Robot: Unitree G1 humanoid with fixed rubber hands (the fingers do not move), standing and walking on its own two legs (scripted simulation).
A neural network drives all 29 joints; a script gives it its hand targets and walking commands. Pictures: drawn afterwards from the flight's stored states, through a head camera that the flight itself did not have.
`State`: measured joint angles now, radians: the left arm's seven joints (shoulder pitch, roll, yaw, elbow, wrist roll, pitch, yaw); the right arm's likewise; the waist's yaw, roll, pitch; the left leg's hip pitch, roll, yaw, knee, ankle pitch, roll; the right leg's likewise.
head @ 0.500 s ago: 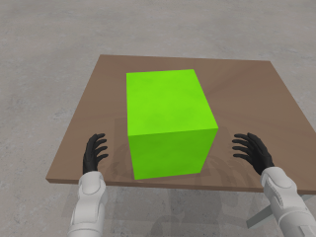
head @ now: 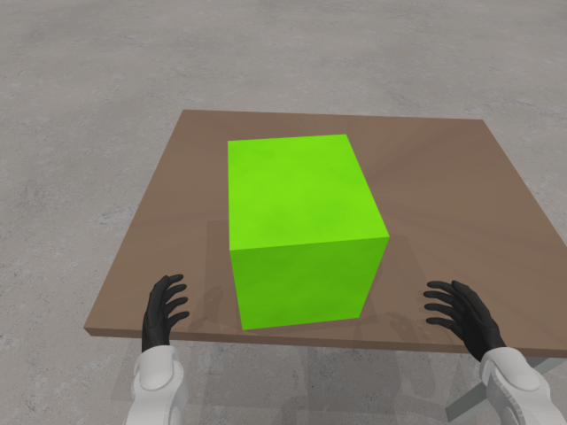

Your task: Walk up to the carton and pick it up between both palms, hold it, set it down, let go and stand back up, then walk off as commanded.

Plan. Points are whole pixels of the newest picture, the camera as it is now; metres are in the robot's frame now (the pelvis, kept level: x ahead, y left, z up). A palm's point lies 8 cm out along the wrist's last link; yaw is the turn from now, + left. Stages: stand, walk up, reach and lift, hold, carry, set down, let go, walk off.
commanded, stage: set down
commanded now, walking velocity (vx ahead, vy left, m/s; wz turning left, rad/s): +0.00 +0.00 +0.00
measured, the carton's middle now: (294, 231) +0.44 +0.01 +0.00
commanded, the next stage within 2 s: none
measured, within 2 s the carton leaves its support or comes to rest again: neither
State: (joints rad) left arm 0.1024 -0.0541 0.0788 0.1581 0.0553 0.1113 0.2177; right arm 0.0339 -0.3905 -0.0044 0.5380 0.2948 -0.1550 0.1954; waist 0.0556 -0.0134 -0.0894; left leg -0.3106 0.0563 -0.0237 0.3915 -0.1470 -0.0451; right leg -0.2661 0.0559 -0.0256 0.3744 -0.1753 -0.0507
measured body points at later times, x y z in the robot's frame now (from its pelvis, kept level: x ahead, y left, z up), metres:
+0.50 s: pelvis +0.01 -0.01 +0.00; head -0.02 +0.00 +0.45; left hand +0.20 +0.20 +0.00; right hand +0.22 -0.25 +0.00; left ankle +0.03 +0.15 -0.74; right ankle +0.01 -0.09 -0.74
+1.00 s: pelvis +0.02 +0.00 +0.00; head +0.02 +0.00 +0.45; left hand +0.20 +0.21 -0.03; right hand +0.23 -0.23 -0.02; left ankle +0.03 +0.15 -0.74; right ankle +0.01 -0.09 -0.74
